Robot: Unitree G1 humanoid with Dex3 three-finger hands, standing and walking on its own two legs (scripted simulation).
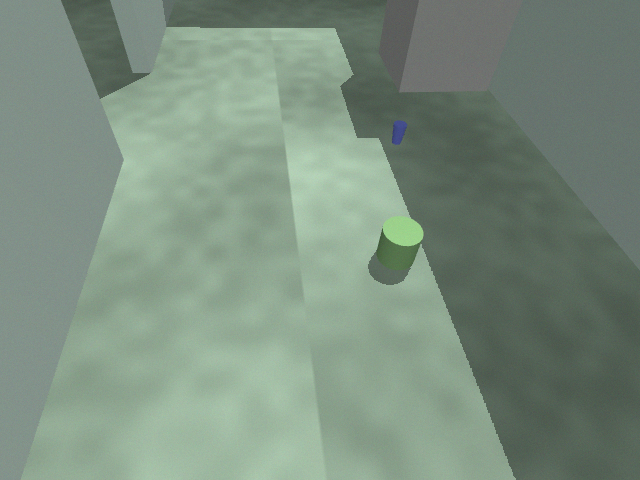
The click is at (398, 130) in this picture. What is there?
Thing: tapered cup
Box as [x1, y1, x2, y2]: [392, 120, 406, 144]
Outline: 403,121 398,120 394,122 392,142 395,144 398,144 400,142 406,127 406,123
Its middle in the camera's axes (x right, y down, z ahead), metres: +0.45 -0.57 +2.14
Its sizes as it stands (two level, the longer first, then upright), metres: 0.072 0.072 0.117
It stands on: the floor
